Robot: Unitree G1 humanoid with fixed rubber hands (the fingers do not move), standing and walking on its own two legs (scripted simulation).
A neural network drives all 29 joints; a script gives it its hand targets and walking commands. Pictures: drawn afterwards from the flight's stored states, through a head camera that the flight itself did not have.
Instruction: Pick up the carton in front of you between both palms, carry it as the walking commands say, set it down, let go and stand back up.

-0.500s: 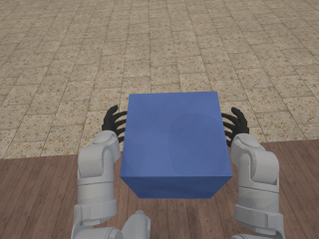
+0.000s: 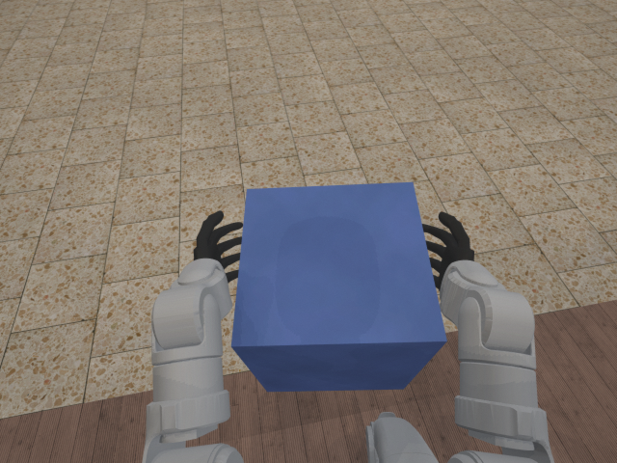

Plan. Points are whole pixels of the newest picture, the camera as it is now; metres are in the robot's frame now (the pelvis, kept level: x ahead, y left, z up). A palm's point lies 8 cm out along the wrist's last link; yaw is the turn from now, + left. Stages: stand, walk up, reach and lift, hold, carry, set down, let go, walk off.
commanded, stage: carry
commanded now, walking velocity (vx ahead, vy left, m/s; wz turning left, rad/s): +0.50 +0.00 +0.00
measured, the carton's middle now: (332, 298) +0.33 -0.02 +0.00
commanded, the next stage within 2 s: none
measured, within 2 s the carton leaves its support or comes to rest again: neither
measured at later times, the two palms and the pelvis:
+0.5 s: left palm (228, 138) +0.62 +0.15 +0.05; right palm (394, 126) +0.65 -0.15 +0.04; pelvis +0.31 -0.04 -0.03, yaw +3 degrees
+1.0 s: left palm (238, 57) +0.95 +0.16 +0.02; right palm (365, 58) +0.94 -0.14 +0.02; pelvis +0.62 +0.02 -0.05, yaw +0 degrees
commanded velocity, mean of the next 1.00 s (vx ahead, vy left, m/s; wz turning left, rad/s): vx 0.50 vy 0.00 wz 0.00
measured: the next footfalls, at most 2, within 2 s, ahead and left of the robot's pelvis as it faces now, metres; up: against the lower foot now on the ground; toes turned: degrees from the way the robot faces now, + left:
right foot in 0.28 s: +0.35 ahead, -0.07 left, -0.03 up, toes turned -1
left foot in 0.80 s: +0.70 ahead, +0.07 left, -0.05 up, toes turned +5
